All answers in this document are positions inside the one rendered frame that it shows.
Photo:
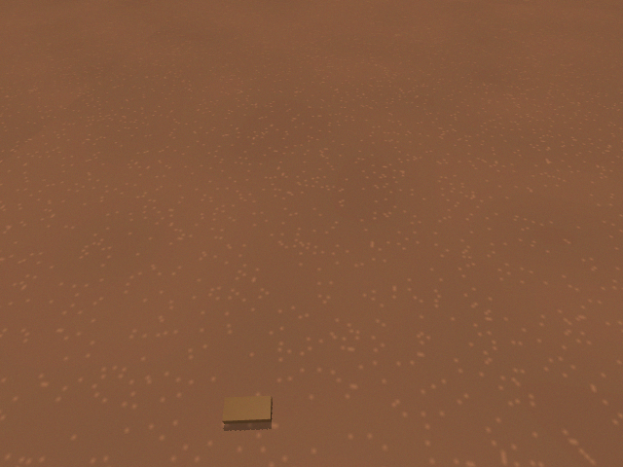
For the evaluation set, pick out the small box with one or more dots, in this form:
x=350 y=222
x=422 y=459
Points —
x=251 y=409

